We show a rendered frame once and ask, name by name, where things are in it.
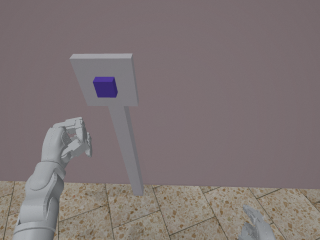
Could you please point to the right robot hand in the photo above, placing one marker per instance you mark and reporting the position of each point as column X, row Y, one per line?
column 261, row 231

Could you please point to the panel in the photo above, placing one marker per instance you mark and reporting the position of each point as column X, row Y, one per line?
column 121, row 67

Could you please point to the robot left forearm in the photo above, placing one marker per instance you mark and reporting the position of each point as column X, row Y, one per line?
column 37, row 219

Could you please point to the button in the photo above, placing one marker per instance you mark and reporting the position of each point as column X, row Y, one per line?
column 105, row 86

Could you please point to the left robot hand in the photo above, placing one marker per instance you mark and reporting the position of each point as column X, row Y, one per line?
column 59, row 147

